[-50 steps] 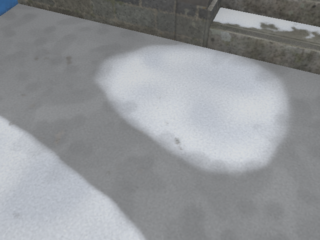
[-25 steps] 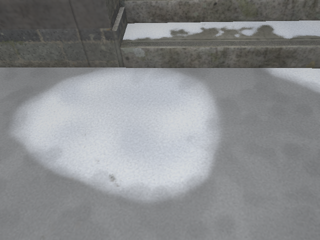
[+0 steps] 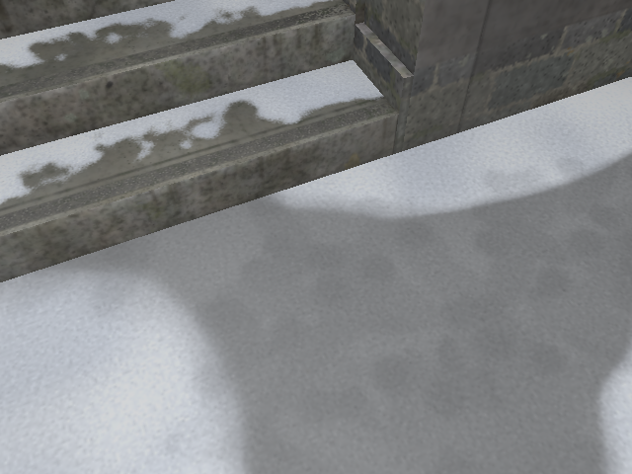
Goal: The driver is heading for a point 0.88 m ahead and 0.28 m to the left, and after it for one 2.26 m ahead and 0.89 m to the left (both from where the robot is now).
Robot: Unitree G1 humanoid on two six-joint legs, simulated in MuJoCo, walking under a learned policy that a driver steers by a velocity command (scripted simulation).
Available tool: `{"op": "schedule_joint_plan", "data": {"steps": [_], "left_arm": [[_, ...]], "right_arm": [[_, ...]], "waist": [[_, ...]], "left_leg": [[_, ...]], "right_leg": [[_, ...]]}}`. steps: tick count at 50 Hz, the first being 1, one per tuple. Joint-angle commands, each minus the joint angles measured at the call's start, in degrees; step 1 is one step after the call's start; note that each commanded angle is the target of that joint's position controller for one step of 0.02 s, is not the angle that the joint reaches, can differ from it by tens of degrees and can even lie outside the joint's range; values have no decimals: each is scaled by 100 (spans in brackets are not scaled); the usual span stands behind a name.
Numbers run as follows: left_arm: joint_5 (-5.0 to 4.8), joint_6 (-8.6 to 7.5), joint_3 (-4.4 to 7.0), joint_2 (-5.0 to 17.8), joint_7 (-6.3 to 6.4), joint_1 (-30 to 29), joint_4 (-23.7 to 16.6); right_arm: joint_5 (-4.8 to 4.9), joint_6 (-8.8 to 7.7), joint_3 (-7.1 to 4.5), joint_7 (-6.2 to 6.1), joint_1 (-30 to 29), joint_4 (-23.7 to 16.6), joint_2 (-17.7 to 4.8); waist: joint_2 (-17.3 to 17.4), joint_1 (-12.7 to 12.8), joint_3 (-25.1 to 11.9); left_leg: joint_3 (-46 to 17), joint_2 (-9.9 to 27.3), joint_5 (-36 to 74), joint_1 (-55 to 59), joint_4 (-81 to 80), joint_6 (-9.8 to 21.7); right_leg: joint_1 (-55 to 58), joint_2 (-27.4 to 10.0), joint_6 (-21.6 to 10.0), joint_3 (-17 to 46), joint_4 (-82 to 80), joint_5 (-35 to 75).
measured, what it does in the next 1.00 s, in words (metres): walks ahead, turning left: right foot, then left foot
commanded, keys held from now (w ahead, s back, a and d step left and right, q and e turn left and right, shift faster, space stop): w+shift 0.20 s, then w+q+shift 0.80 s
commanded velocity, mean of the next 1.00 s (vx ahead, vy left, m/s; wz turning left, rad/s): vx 0.95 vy -0.05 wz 0.45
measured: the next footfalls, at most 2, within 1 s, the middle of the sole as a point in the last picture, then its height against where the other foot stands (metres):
right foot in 0.30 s outside the picture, level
left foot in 0.80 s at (299, 299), level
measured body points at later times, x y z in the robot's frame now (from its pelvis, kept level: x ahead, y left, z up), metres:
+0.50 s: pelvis +0.44 -0.05 +0.00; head +0.48 -0.05 +0.45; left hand +0.50 +0.23 -0.12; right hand +0.51 -0.34 -0.13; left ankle +0.45 +0.08 -0.68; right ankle +0.42 -0.12 -0.73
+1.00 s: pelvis +0.90 +0.06 +0.00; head +0.93 +0.06 +0.45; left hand +1.02 +0.36 -0.05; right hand +1.03 -0.21 -0.13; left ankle +0.86 +0.04 -0.73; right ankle +1.05 -0.10 -0.65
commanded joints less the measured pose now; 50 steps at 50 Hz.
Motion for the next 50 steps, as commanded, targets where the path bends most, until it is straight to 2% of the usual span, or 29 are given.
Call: {"op": "schedule_joint_plan", "data": {"steps": [1,5,9,11,13,14,15,16,17,19,20,21,22,24,26,27,28,29,33,35,37,39,40,41,42,43,44,47,50], "left_arm": [[95,45,-234,-351,-118,-101,-611],[78,38,-303,-62,-194,-1206,-1091],[13,-56,-465,-217,-311,-1992,-1294],[62,-71,-431,-70,-218,-2006,-1265],[108,-87,-273,270,-50,-851,-968],[110,-99,-144,503,47,321,-596],[232,-100,23,987,178,1216,-380],[374,-133,110,1322,213,1184,-428],[154,-122,102,1181,333,1181,-569],[-1,-110,41,784,371,882,-246],[-356,36,-56,187,224,349,-112],[-183,137,-185,-112,156,-283,-305],[-10,201,-229,-314,78,-700,-570],[181,126,-276,-524,-58,-440,-501],[169,-19,-209,-201,-96,105,-232],[30,-65,-170,-66,-35,280,-160],[-283,-265,79,754,231,1236,150],[-170,-287,129,769,394,1530,398],[50,-180,-120,-1,348,841,428],[-54,-275,-121,250,409,914,440],[-101,-283,42,934,582,983,460],[-94,-129,177,1233,456,-38,101],[-76,-128,69,515,284,-438,-19],[-100,-287,-132,-7,248,52,-763],[-49,-424,-222,51,289,-91,-1047],[72,-496,-297,109,312,-187,-987],[130,-453,-314,161,322,-244,-943],[302,-64,-337,212,313,-72,-832],[174,43,-492,-142,173,-893,-1324]], "right_arm": [[101,-235,85,93,642,98,-18],[171,-339,61,116,753,148,-306],[274,-347,64,141,1258,356,-583],[261,-281,57,103,1516,494,-802],[214,-146,30,-8,1571,585,-1102],[242,-83,26,-45,1429,549,-1150],[225,-71,116,-15,1430,377,-727],[429,-81,308,58,2091,122,296],[443,2,53,-35,1772,177,-524],[270,235,13,21,1376,104,-384],[178,268,68,50,922,-32,-201],[97,392,-59,-9,1373,110,-408],[98,562,-110,-114,1537,304,-494],[57,672,-112,-209,831,271,-356],[151,493,19,-105,367,1,32],[153,454,58,-57,170,-115,119],[217,424,101,302,-1136,-867,122],[211,434,80,392,-1339,-992,69],[267,422,131,391,-1083,-843,-205],[153,449,252,455,-1642,-1128,-164],[124,511,169,477,-650,-905,-406],[245,426,-237,322,2236,-22,-1158],[487,460,-373,167,1921,33,-1279],[181,494,-425,186,1194,-210,-1930],[175,491,-513,149,1165,-370,-2023],[196,405,-422,67,1033,-383,-1546],[128,303,-330,19,587,-414,-1218],[274,26,-176,31,367,-450,-1012],[345,-25,-175,52,129,-456,-1079]], "waist": [[685,135,85],[379,167,603],[365,-54,751],[537,-15,528],[957,635,-336],[940,1214,-927],[513,1421,-1591],[-943,675,-2455],[333,805,-2405],[558,214,-1228],[-827,294,-752],[-1606,-105,-227],[-1646,-63,-26],[-801,198,572],[-311,250,364],[-111,223,182],[267,553,247],[859,490,457],[530,-28,832],[491,-81,765],[-73,-730,-25],[-222,-2025,-1121],[1204,-1753,-594],[1610,-577,-959],[1024,-709,-1553],[-106,-374,-425],[-553,14,101],[-750,399,140],[-413,390,205]], "left_leg": [[-2305,1591,-781,819,-1973,826],[-1052,1375,511,685,-2523,775],[-243,1257,2481,601,-3060,683],[-78,1323,4821,1553,-2354,649],[-117,1478,6703,1901,-456,560],[-95,1335,6168,1358,1008,500],[-135,974,3749,-12,2966,512],[-498,264,-1348,-2016,5121,437],[-1020,49,-1017,-1992,5553,301],[-887,399,-454,-1939,5434,91],[-784,800,-933,-1520,3971,204],[-594,735,-893,-1321,3487,151],[-124,627,-1154,-1125,3010,37],[324,630,-1161,-804,2242,-6],[448,635,137,-518,1677,284],[434,637,409,-481,1726,431],[201,885,847,-2499,2421,609],[-722,1291,1092,-3960,2681,752],[284,561,1080,-3658,3008,930],[1158,-43,1260,-1727,1784,893],[1106,-363,1128,-71,1479,994],[160,-381,551,2606,1170,1534],[-725,69,560,3090,455,1750],[-3550,1118,1073,3873,229,2717],[-5220,1789,-430,4206,-1079,3181],[-5064,1734,-584,2924,-1704,2705],[-4561,1480,-270,1805,-1767,2353],[-3014,594,1954,583,-1772,2060],[-1971,-126,3729,-414,-1462,1540]], "right_leg": [[-1465,-479,74,536,-241,121],[-1864,-441,220,252,-1674,1141],[-336,-356,40,-880,-3280,2004],[-103,-85,-81,-1071,-3653,1546],[1298,257,-177,-921,-3840,691],[2710,164,-213,-748,-4167,741],[4241,-970,-236,436,-4025,-632],[5659,-2783,-530,3282,-4569,-1901],[4816,-3399,-234,4335,-5071,2242],[3548,-2600,108,1718,-4199,6456],[2413,-1168,-18,-313,-5201,1766],[1848,-966,-129,-809,-5356,785],[1440,-991,-358,-823,-5775,-49],[657,-910,-494,-908,-6299,-264],[900,-1049,-410,-1216,-6119,1064],[1142,-1160,-385,-1246,-6071,1459],[2825,-2558,-267,217,-6819,1300],[4022,-2941,-77,547,-6809,857],[3836,-1463,629,-1760,-6525,3684],[2731,-1171,825,-2242,-6060,6737],[2710,-1459,825,-2085,-4588,8665],[1488,-1291,693,-1729,-809,7275],[-126,154,708,-1612,1709,325],[-2101,363,912,-722,3161,-1262],[-2693,159,907,228,3002,-1145],[-2550,-236,746,375,1786,-462],[-1960,-469,736,326,909,-215],[-957,-806,1034,-9,-164,-463],[59,-659,1177,-495,-2040,363]]}}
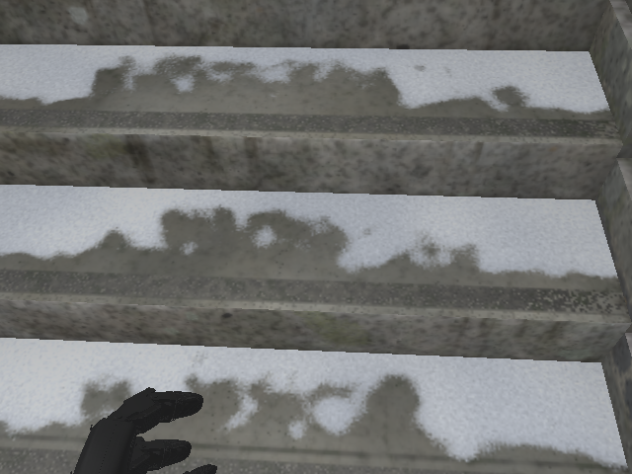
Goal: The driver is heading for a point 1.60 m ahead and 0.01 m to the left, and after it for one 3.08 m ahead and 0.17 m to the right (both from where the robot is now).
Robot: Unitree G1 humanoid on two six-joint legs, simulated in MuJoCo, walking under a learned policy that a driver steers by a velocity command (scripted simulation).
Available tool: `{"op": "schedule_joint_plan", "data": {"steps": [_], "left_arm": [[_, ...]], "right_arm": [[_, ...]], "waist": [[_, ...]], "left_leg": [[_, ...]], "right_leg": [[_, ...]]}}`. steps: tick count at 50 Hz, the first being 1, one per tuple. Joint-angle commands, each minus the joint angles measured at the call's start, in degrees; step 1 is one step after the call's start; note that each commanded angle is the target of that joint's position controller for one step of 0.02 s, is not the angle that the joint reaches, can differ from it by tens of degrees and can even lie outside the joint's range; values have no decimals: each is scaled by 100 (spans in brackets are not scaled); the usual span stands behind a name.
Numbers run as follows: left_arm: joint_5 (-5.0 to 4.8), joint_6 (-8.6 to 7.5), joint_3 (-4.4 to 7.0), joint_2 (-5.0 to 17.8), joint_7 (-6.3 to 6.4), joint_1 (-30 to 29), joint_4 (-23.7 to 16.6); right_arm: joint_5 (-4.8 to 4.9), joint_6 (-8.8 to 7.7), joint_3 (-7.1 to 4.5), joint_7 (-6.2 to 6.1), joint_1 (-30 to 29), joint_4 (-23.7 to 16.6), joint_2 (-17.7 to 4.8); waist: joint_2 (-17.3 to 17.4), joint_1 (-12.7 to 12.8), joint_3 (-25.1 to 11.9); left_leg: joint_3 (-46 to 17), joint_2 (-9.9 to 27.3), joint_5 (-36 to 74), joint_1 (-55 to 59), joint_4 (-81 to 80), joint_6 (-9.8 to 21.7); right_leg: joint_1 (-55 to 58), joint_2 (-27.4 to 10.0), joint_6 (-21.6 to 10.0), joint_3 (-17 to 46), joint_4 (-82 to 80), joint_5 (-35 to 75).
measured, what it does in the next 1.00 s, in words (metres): climbs: right foot, then left foot 0.15 m higher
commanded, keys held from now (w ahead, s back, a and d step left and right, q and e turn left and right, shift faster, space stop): w+q+shift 0.20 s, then w+shift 0.38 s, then w+e+shift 0.42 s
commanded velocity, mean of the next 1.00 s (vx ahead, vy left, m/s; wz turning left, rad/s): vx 0.96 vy -0.05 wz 0.19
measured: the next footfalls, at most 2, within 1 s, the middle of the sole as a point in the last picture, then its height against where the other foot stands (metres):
right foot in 0.16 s outside the picture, level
left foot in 0.42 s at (261, 430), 0.15 m higher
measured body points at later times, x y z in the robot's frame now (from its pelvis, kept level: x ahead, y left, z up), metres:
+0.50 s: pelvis +0.41 +0.04 +0.05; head +0.47 +0.06 +0.50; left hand +0.31 +0.28 -0.08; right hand +0.73 -0.05 -0.02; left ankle +0.46 +0.11 -0.58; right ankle +0.25 -0.20 -0.46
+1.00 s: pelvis +0.83 +0.16 +0.27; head +0.80 +0.18 +0.72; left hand +0.79 +0.42 +0.12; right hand +1.08 +0.02 +0.25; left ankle +0.79 +0.29 -0.17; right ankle +0.77 +0.12 -0.43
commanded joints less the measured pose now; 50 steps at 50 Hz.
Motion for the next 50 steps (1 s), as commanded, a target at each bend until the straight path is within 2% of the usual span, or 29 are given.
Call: {"op": "schedule_joint_plan", "data": {"steps": [1,3,5,6,7,8,9,11,14,17,18,19,20,21,22,23,25,27,32,34,35,37,40,41,42,43,44,46,50], "left_arm": [[-173,105,42,316,-24,88,-359],[-303,122,59,324,77,389,-250],[-236,8,264,895,242,732,-304],[-289,-129,374,1142,312,1675,-116],[-246,-182,483,1259,381,2668,287],[43,-201,516,1322,354,3034,779],[188,-193,541,1387,199,3254,857],[293,-262,564,852,109,3414,1028],[-26,-512,386,456,-83,2660,1673],[-268,-429,247,323,-88,1939,2056],[-330,-432,338,761,-83,1135,1675],[-748,-561,419,1358,-102,1812,1420],[-919,-694,733,2595,-138,1451,1126],[-815,-708,934,2779,-103,1279,960],[-599,-658,676,1561,-305,1554,723],[-307,-675,588,1290,-301,1805,447],[-226,-424,364,209,-173,736,-76],[-6,-195,10,-557,-35,778,-263],[-407,82,-92,-745,196,-67,-604],[-320,166,-292,-1075,287,-704,-877],[-166,525,-214,-777,70,-722,-955],[-206,679,-115,-504,-179,460,-780],[-397,1074,466,853,-22,2238,-28],[-706,771,624,980,127,3359,334],[-762,542,765,1013,156,3159,599],[-370,268,674,878,93,1760,599],[-275,224,504,442,26,1296,432],[-143,219,605,496,157,1456,633],[-393,-98,435,306,108,1760,1220]], "right_arm": [[93,-206,-189,15,-694,-554,-866],[-4,-157,-177,6,-623,-540,-824],[21,-134,-227,14,-483,-541,-857],[-31,-205,-207,35,-1124,-594,-882],[155,-258,-153,7,-1597,-807,-670],[134,-337,14,-75,-1934,-1043,123],[159,-341,192,-227,-1560,-1375,436],[6,-122,219,-315,-2197,-1728,362],[-228,130,509,-339,-4235,-2991,967],[-260,168,687,-260,-4030,-3487,950],[-225,183,660,-151,-2863,-3089,625],[-93,219,529,-3,-1627,-2573,186],[-222,389,237,-36,128,-2176,-312],[-261,500,-56,-21,927,-1786,-693],[-190,400,-315,-98,321,-1612,-1578],[-230,330,-314,-184,210,-1764,-1302],[-116,179,-274,-161,-587,-1189,-897],[-210,26,-109,-143,-455,-391,-260],[-225,-423,212,148,154,364,522],[-102,-443,323,-6,379,601,529],[-85,-330,219,-233,580,531,27],[-99,-337,128,-408,-289,-11,-355],[366,-508,-208,-795,-1566,-821,-1164],[235,-589,-152,-318,-1540,-877,-1077],[-8,-546,-132,-108,-2113,-1154,-382],[-382,-572,245,-8,-1412,-1628,921],[-439,-606,456,14,-615,-2037,1363],[-605,-421,464,16,-1141,-2456,913],[-416,-121,684,-245,-2665,-2922,1028]], "waist": [[-635,414,-33],[282,367,-616],[-91,663,-1185],[-247,1331,-1461],[-313,1686,-1763],[-982,1468,-887],[-1352,960,-1310],[-947,1256,-1991],[-592,606,841],[-670,-421,1079],[-477,-1064,118],[-390,-1043,-1717],[-1103,-2031,-2968],[-547,-2315,-3398],[2479,-1431,-3818],[1811,-978,-4767],[-113,-356,-2296],[-302,258,-644],[131,446,46],[-969,575,661],[-1264,433,-75],[-252,1282,-1010],[464,2234,-2066],[1190,2431,-2399],[-177,2500,-1512],[-426,789,-351],[-172,66,-1375],[459,91,-497],[865,9,1323]], "left_leg": [[-1108,966,3880,-1451,-734,251],[-1238,1058,5071,-849,-85,109],[-1570,1004,7081,-177,1251,-211],[-1525,788,7189,-419,2835,-417],[-1261,594,5251,-1426,4028,-594],[-570,410,-611,-3841,5385,-565],[50,547,-2148,-5869,6790,-607],[-291,1219,-1946,-6802,8600,-428],[-234,1325,-3156,-7584,8993,-305],[513,1493,-3000,-6098,7752,-271],[1081,1307,-1767,-2967,5725,-335],[1302,733,-152,285,5302,-429],[1049,297,-68,1985,4850,-545],[-84,254,-405,2443,3666,-317],[-3401,2189,1166,2689,1360,653],[-4870,2724,1468,2819,774,792],[-3701,2341,642,1240,598,549],[-2493,1932,1244,-220,546,302],[-992,2308,1783,-814,-806,-58],[-107,2253,3674,-1254,-1062,-951],[128,2236,5399,-1014,-1187,-1132],[989,2181,9154,-1524,-658,-1603],[1016,2343,11312,-1374,1555,-1624],[997,2026,7751,-2064,3473,-975],[1137,916,1686,-2535,6549,-931],[270,871,250,-3935,9253,-952],[-525,1048,633,-4328,9828,-883],[-535,1081,53,-5676,10610,-899],[230,1656,-689,-6193,9014,-1081]], "right_leg": [[1554,362,90,-983,-2005,889],[1925,639,-106,-990,-2183,1327],[2654,721,-467,-696,-2693,-530],[3700,690,-370,-825,-3783,1233],[5254,181,-274,-410,-4901,2166],[6593,-662,-297,-240,-4534,4687],[8231,-1953,-689,625,-2700,9209],[7737,-2227,-1243,1052,-3188,5455],[4036,-1741,-636,-16,-5491,2720],[2229,-772,-518,-1866,-6633,4717],[958,-212,-630,-2497,-6390,6947],[810,-446,-1089,-1863,-5658,8983],[1229,-767,-1165,-1703,-3836,10947],[1401,-770,-1012,-1103,-1524,9956],[329,962,-551,-1007,2579,739],[251,1258,-774,417,4892,664],[-1422,898,-813,16,5619,518],[-2373,715,-997,-177,6236,-238],[-3751,855,-1053,-675,6742,-1403],[-3479,948,-1168,-562,4790,-1045],[-2781,1147,-1091,-1213,4191,-676],[56,1224,-1137,-2042,2439,-384],[3210,1667,-1242,-1617,503,-373],[4526,1345,-1368,-986,-838,1024],[3994,1251,-1983,-84,-3463,898],[2839,687,-2069,1458,-2587,3357],[3139,239,-2421,2851,-2978,2888],[2430,-278,-2565,4691,-5141,-2634],[459,583,-1810,2066,-5100,-407]]}}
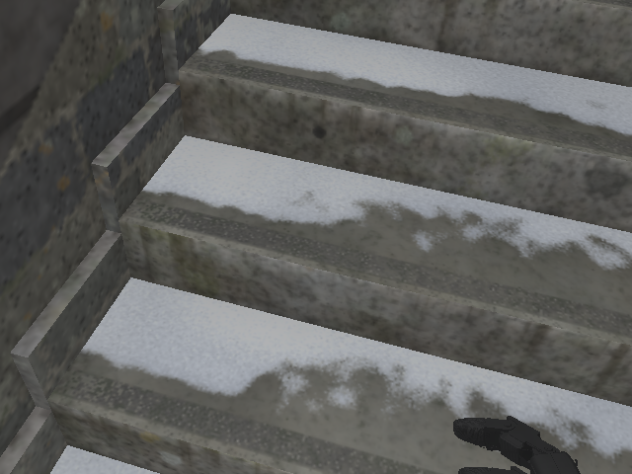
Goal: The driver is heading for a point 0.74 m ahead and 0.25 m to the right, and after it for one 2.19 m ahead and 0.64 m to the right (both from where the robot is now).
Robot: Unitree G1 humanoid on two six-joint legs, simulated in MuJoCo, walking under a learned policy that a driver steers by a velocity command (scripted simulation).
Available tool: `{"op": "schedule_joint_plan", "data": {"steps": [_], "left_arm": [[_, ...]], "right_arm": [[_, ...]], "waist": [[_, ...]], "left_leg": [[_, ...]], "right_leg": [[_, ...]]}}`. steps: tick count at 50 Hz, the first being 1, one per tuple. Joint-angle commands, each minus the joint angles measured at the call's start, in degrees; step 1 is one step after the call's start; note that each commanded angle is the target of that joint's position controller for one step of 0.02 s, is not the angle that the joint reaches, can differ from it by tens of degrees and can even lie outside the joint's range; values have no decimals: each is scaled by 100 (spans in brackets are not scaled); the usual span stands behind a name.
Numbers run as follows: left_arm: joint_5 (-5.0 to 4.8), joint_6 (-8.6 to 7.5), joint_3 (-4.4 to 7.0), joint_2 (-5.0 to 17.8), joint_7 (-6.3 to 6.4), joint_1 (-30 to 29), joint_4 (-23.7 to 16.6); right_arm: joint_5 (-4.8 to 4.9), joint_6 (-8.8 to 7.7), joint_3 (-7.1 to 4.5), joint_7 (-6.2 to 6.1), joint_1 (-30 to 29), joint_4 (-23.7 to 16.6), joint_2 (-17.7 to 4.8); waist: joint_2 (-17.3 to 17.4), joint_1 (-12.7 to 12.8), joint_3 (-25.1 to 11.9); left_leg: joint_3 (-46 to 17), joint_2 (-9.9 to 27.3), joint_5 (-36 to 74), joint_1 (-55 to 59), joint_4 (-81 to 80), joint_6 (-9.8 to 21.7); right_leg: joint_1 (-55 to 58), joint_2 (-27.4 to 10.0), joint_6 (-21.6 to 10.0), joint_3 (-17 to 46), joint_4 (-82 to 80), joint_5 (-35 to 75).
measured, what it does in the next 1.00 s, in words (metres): climbs, turning right: left foot 0.15 m higher, then right foot 0.16 m higher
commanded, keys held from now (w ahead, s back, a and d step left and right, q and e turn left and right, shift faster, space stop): w+e+shift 0.42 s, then e+shift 0.46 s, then q+shift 0.12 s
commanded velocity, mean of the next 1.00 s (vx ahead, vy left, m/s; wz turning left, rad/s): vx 0.64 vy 0.00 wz -0.89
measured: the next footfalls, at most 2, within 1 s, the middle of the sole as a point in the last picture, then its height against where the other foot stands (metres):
left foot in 0.16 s outside the picture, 0.15 m higher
right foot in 0.56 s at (382, 408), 0.16 m higher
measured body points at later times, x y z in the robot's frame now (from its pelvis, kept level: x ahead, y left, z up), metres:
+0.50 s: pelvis +0.42 +0.02 +0.20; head +0.47 +0.01 +0.65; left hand +0.80 +0.02 +0.23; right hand +0.23 -0.19 +0.08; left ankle +0.32 +0.17 -0.53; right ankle +0.53 -0.13 -0.28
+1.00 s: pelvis +0.70 -0.04 +0.43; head +0.71 -0.03 +0.88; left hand +1.07 -0.02 +0.38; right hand +0.57 -0.29 +0.34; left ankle +0.89 +0.04 -0.24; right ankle +0.56 -0.07 -0.17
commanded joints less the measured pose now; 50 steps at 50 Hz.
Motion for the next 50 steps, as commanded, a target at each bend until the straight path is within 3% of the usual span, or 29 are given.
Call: {"op": "schedule_joint_plan", "data": {"steps": [1,4,5,6,7,8,9,10,12,14,16,21,25,27,28,29,30,31,34,35,36,38,41,43,44,45,46,47,50], "left_arm": [[10,-423,-59,228,1,-503,-380],[-83,-498,180,695,41,205,-36],[-226,-366,221,725,153,-182,-288],[-341,-424,147,553,145,72,-408],[-370,-637,372,1350,55,-200,-559],[-380,-821,649,1795,-142,-1042,-785],[-329,-1033,658,1472,-324,-1576,-951],[-202,-1047,379,278,-524,-1943,-1496],[138,-802,194,-251,-437,-1348,-1697],[447,-390,-62,-819,-351,-1874,-2010],[183,-129,-268,-1200,-317,-2674,-2363],[-63,387,-403,-1094,28,-3564,-3221],[19,647,-172,-121,-48,-2187,-2381],[-28,605,123,506,-117,-490,-2033],[-403,857,-84,100,-264,997,-1640],[-221,646,146,301,-119,1236,-1322],[-93,602,311,1991,-214,1064,-969],[-66,418,317,1695,-495,-40,-940],[81,-185,-218,-203,-877,-290,467],[230,-191,-338,-533,-863,-580,618],[581,-190,-281,-397,-773,-854,629],[628,-464,75,1020,-637,-1521,-94],[-84,-514,323,2242,-785,-2994,-1268],[211,-629,196,913,-648,-1527,-1378],[-388,-583,240,903,-625,-2302,-1566],[-51,-627,30,255,-647,-462,-1234],[-3,-505,126,399,-750,330,-1244],[-101,-402,108,594,-696,-485,-1522],[169,-469,-283,74,-714,-775,-1315]], "right_arm": [[52,114,101,-190,-1443,-1191,-201],[-5,30,189,-185,-1976,-1643,-303],[122,-21,265,-104,-1896,-1691,-225],[400,-22,122,-162,-1342,-1300,-175],[523,84,-132,-283,-12,-1180,-517],[533,248,-568,-393,1553,-674,-1257],[307,185,-867,-341,2435,-287,-2102],[269,149,-928,-453,1888,5,-2475],[322,62,-718,-327,281,183,-1313],[371,-183,-545,-212,693,1153,-674],[75,-367,-550,-107,1747,2133,-744],[266,-489,-379,55,926,2574,-742],[931,-545,-812,-319,992,2088,-2530],[802,-504,-1160,-160,424,1450,-3237],[-910,-217,-1000,870,1692,2062,-2309],[-254,72,-1114,1040,1520,2192,-1929],[-303,30,-913,1165,2959,1827,-1756],[406,-77,-1042,1012,1211,1010,-2075],[81,98,-502,343,308,205,-1321],[275,196,-348,100,-105,-139,-1155],[443,165,-252,-5,-224,-486,-1149],[437,99,-295,-132,-575,-1406,-1593],[662,386,-197,411,1361,-598,-1133],[570,682,-447,278,3126,70,-1880],[343,690,-538,168,3897,360,-2021],[417,641,-633,283,3312,347,-2495],[340,402,-681,273,2275,77,-2636],[457,256,-660,362,1311,-19,-2383],[804,-55,51,279,181,450,-461]], "waist": [[568,-141,2054],[150,119,1428],[539,46,896],[539,-86,-333],[-145,-913,-1390],[-691,-1966,-2376],[160,-2284,-2927],[2664,-1651,-2669],[1058,-331,-1494],[-429,-78,197],[282,-269,674],[318,1046,1961],[413,1325,-557],[783,1909,-1990],[-278,2200,-1841],[-437,1979,-644],[-678,696,-3030],[401,952,-1250],[457,-129,-147],[-161,-495,470],[-279,-859,567],[678,-1266,-272],[-333,-2270,-394],[628,-1897,-1384],[345,-2360,-949],[2060,-932,-1995],[2046,-391,-1273],[2042,-384,102],[210,340,334]], "left_leg": [[874,149,-1203,-1683,-19,-120],[737,513,-2165,-1372,-2085,238],[1316,391,-1459,1653,-4711,249],[1960,-436,-1177,4540,-4610,76],[1343,-365,-900,5735,-5005,63],[613,-132,-1160,6047,-6035,338],[-440,406,-1929,6655,-7239,569],[-3706,1998,-1977,6693,-9557,1209],[-3968,2239,-2973,5562,-9438,1178],[-2255,2114,-1952,4365,-9499,818],[-675,1900,-473,5250,-9622,609],[2136,1231,1238,2576,-11343,-487],[2561,1051,8794,3537,-10507,328],[1928,1453,10942,5034,-7421,471],[1357,1180,5660,1742,-4182,376],[1146,-650,209,81,-281,37],[-765,-770,568,-140,1370,-185],[-828,-1249,50,-1936,2412,-439],[-71,-247,-1414,-2972,2344,61],[-187,-306,-3436,-2911,2531,384],[-52,-355,-3428,-2267,1258,708],[162,34,-1933,1210,-2562,579],[825,-458,485,5539,-3757,-661],[-596,263,2309,6452,-6708,142],[-731,353,4009,6151,-8213,468],[-3113,2419,8873,6020,-7472,2782],[-4792,2716,6244,4412,-8524,3094],[-3616,2224,3448,3139,-8539,2414],[-1337,712,721,1859,-7546,441]], "right_leg": [[-1385,-1711,-655,2972,-3163,1773],[-474,-1510,-567,2383,-3434,2535],[-1642,-1385,-577,1940,-4310,3492],[-2215,-1408,-582,1883,-3558,7629],[-1546,-1663,-493,2110,-2131,10159],[-574,-1756,-139,2226,-146,10995],[-484,-1176,161,1862,2159,9089],[-2200,-87,510,1315,4606,2572],[-3439,-991,389,1075,7064,2798],[-4513,-1227,129,613,8306,2239],[-6250,-1067,-81,501,9907,645],[-5370,-1223,-147,292,7420,282],[-672,-794,135,-1401,4171,1111],[697,-473,41,-968,2581,808],[4051,-698,-1109,801,-483,4793],[3744,-1379,-1532,2236,-1424,8697],[4397,-2774,-2868,4536,-624,12186],[3205,-2994,-2292,5010,-927,10617],[1852,-3013,-1159,2981,-874,7563],[394,-2554,-639,2356,-1453,6031],[-897,-1799,-172,1449,-1811,4224],[-3442,-852,321,1266,-2276,1755],[-4706,-1450,-516,2058,-3093,7225],[-2152,-956,362,1720,-984,6437],[-1784,-469,600,1418,857,4493],[-1823,-482,1232,1257,4090,-275],[-2329,-707,1605,1423,5309,-238],[-2894,-999,1463,1050,5777,-492],[-1913,-1740,1549,674,3391,-1191]]}}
